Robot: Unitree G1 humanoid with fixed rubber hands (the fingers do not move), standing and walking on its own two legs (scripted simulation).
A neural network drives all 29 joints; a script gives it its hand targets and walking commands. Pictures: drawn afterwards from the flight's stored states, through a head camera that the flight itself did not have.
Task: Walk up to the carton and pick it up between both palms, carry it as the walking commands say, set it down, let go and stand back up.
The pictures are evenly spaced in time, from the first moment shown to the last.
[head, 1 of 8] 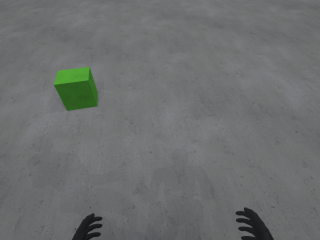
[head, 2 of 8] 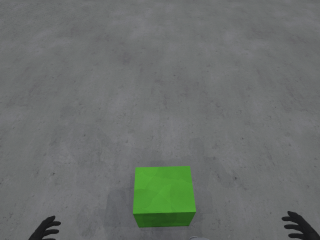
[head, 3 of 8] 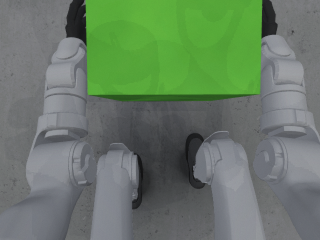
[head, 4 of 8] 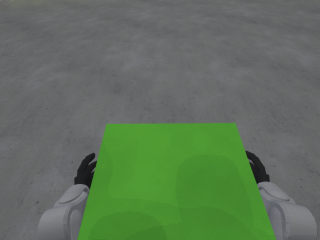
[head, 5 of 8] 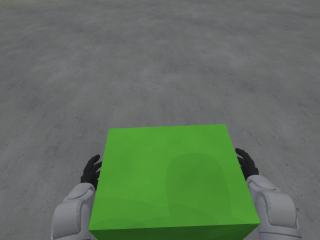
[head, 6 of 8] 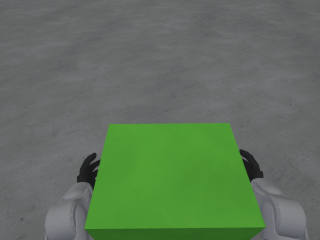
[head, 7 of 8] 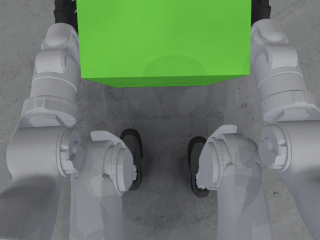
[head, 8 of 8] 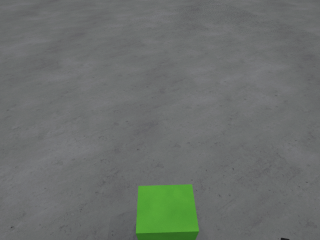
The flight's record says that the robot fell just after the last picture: no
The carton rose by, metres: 0.66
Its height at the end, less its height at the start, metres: +0.00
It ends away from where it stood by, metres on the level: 1.35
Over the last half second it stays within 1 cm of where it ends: yes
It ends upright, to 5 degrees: yes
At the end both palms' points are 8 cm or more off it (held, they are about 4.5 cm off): yes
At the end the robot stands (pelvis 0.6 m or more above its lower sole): yes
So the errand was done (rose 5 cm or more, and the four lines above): yes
